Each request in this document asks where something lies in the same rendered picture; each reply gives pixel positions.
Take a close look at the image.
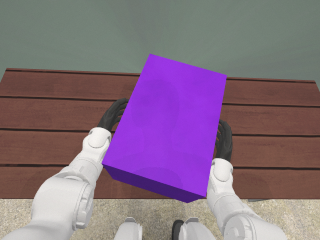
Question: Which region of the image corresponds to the robot right hand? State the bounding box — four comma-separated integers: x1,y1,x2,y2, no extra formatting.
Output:
215,119,233,162

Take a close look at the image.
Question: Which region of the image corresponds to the robot right forearm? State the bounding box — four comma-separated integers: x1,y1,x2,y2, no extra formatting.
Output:
206,158,266,237

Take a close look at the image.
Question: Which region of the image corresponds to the robot right thigh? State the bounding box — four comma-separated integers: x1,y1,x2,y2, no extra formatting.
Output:
180,222,216,240

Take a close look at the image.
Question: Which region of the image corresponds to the robot left forearm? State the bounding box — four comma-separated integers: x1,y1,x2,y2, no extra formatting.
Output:
31,127,112,219

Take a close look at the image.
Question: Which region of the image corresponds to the robot left upper arm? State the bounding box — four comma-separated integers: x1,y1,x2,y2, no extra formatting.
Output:
1,176,94,240

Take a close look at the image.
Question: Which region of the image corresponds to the robot right upper arm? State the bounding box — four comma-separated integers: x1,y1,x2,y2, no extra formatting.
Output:
223,214,288,240

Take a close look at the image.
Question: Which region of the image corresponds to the robot thigh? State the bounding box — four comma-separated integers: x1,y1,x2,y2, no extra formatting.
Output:
180,222,216,240
113,222,143,240

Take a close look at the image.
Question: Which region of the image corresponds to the table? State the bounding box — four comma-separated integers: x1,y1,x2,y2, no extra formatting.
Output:
0,68,320,202

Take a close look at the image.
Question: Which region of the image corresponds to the carton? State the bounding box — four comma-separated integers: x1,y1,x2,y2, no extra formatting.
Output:
101,54,227,203

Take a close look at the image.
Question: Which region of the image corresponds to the robot left hand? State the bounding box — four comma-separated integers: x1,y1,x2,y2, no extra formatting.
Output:
97,98,130,132

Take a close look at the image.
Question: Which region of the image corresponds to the robot left thigh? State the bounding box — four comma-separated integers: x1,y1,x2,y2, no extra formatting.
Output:
113,222,143,240

